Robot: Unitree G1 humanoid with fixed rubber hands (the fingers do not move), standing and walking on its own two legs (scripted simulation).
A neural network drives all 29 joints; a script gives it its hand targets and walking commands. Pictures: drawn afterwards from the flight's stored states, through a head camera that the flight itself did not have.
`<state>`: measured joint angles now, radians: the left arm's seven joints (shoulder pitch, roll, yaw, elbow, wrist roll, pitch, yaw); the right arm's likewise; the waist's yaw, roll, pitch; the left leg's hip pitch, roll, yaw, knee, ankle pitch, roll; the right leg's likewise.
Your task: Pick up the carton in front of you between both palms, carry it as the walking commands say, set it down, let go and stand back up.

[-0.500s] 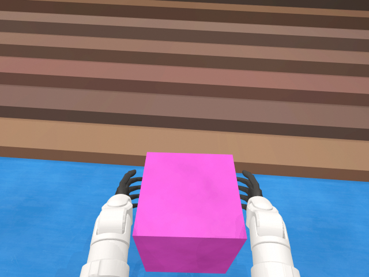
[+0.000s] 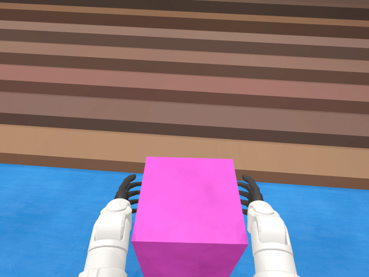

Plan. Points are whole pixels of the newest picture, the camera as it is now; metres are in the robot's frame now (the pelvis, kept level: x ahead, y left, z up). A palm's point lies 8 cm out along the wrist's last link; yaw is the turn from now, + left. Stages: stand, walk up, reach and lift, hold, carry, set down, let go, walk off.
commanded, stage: hold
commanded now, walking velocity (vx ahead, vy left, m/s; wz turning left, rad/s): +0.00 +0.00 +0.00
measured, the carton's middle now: (187, 220) +0.29 +0.00 -0.04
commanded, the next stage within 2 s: carry in 0.40 s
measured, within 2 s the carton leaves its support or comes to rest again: neither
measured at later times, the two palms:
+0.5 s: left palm (122, 200) +0.28 +0.15 +0.05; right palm (258, 203) +0.29 -0.15 +0.06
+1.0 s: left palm (148, 141) +0.45 +0.11 +0.09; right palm (260, 148) +0.44 -0.19 +0.08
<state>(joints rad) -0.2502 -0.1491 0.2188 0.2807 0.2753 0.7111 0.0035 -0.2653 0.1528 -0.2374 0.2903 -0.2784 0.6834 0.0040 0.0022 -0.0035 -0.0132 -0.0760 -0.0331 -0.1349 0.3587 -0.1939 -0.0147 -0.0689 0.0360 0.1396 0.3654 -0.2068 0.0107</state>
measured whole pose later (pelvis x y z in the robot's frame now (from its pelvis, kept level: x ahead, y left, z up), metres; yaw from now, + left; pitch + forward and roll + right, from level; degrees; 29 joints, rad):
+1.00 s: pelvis +0.18 -0.02 -0.01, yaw -2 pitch +6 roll -1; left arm -0.14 -0.13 0.12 -0.34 0.09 1.21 0.09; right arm -0.16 0.13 -0.10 -0.35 -0.11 1.20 -0.10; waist -0.02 0.04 -0.14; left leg -0.11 0.08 0.16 0.36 -0.34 -0.03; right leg -0.47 -0.04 -0.17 0.60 -0.30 0.00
